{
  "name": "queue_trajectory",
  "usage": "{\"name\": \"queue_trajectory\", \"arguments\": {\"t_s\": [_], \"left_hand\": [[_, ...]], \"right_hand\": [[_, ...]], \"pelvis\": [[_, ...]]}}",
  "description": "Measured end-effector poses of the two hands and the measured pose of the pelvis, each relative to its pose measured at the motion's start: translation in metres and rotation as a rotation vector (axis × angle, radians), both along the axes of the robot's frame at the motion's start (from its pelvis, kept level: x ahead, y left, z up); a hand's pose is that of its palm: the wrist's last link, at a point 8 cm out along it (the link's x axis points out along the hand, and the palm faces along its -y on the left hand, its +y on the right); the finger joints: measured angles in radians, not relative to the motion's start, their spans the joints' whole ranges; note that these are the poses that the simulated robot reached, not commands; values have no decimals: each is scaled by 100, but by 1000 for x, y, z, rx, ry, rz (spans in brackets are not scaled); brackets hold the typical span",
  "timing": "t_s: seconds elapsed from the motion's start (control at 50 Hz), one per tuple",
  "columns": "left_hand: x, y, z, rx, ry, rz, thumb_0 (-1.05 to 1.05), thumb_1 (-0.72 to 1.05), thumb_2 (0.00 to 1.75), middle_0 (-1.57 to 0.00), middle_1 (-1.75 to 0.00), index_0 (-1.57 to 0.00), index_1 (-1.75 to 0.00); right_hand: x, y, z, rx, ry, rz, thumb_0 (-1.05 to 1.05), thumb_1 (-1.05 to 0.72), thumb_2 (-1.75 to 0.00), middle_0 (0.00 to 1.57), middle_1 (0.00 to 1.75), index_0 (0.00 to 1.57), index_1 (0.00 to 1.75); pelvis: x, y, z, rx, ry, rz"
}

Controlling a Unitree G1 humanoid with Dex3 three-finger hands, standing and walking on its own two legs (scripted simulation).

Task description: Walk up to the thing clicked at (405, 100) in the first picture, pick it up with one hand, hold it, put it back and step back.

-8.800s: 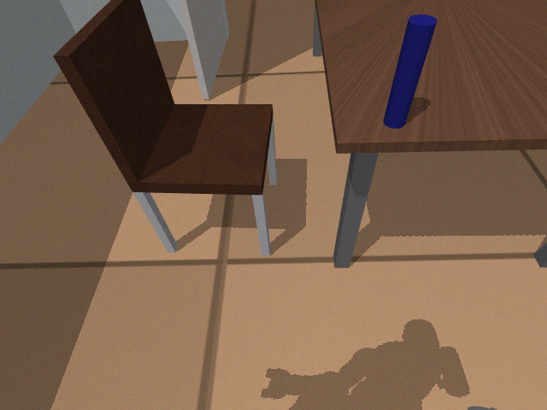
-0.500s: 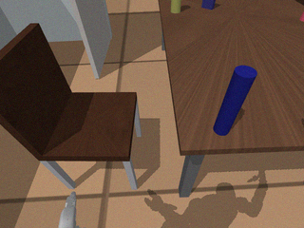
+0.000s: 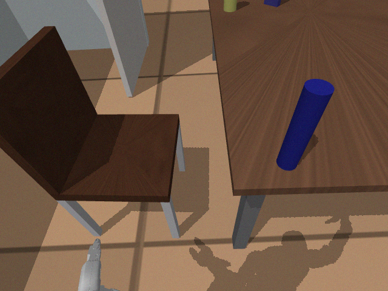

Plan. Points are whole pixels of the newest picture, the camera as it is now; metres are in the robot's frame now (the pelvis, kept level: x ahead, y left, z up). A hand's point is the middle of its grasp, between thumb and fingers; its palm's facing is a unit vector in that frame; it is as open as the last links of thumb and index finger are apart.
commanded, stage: go down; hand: right
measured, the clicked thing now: (300, 131) +0.41 -0.20 +0.10
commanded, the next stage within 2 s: approach in 1.76 s
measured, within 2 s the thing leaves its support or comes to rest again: neither
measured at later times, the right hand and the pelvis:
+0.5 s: hand out of the picture +0.32 -0.39 +0.17, palm faces +0.18 +0.98 -0.03, open 17.6 cm; pelvis +0.00 +0.00 +0.00, yaw +0 degrees
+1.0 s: hand out of the picture +0.33 -0.39 +0.17, palm faces +0.17 +0.99 +0.00, open 17.5 cm; pelvis +0.01 +0.00 +0.00, yaw +0 degrees
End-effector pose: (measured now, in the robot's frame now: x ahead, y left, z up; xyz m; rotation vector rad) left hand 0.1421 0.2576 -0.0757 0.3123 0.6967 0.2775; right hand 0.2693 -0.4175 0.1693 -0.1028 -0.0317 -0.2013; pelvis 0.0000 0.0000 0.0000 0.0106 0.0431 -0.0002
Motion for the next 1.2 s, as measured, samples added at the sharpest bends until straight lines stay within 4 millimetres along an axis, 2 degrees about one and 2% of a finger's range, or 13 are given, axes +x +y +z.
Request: {"name": "queue_trajectory", "arguments": {"t_s": [0.6,0.86,1.2], "left_hand": [[3,-3,5,39,-23,-7,-1,-55,7,-6,-5,-6,-6],[8,-4,8,47,-36,-8,-1,-55,7,-6,-5,-6,-6],[2,-2,5,43,-26,-3,-1,-54,6,-6,-5,-6,-6]], "right_hand": [[19,-22,-3,92,36,20,-1,58,-6,4,5,4,5],[27,-20,-5,108,42,38,-1,57,-7,4,5,4,5],[20,-21,1,105,27,39,-1,54,-7,5,5,5,5]], "pelvis": [[5,-3,-3,9,44,1],[9,-5,-4,12,48,2],[6,-4,-4,12,45,0]]}}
